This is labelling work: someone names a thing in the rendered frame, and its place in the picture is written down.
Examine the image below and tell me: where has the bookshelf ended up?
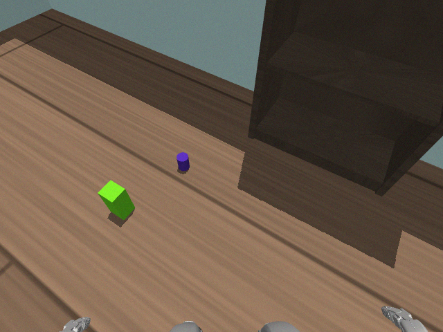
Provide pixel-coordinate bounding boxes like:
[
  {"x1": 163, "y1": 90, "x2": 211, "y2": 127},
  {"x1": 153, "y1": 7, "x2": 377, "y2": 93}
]
[{"x1": 248, "y1": 0, "x2": 443, "y2": 196}]

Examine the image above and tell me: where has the right robot hand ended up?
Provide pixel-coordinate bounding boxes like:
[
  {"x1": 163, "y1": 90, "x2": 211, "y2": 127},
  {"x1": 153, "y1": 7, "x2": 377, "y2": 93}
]
[{"x1": 381, "y1": 306, "x2": 428, "y2": 332}]

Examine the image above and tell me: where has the left robot hand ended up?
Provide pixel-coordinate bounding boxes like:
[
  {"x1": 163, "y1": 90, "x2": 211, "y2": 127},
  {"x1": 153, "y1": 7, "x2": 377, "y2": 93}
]
[{"x1": 59, "y1": 317, "x2": 91, "y2": 332}]

